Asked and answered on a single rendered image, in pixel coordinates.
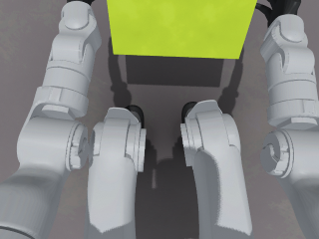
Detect robot left forearm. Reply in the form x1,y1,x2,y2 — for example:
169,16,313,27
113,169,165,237
16,1,102,162

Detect robot left thigh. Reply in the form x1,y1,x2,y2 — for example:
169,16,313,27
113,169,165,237
83,118,147,239

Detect robot right thigh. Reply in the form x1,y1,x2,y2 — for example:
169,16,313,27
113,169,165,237
180,110,254,239

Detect robot thigh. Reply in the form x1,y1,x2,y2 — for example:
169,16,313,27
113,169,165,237
83,118,147,239
180,110,254,239

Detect right robot hand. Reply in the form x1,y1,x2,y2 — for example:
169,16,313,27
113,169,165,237
255,0,301,28

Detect robot right upper arm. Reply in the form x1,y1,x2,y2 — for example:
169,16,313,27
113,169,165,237
259,128,319,239

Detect carton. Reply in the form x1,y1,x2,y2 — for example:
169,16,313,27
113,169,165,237
107,0,257,60

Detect robot right forearm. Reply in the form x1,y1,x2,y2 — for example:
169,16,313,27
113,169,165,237
259,14,319,131

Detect robot left upper arm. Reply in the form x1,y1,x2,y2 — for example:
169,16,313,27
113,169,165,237
0,116,89,239

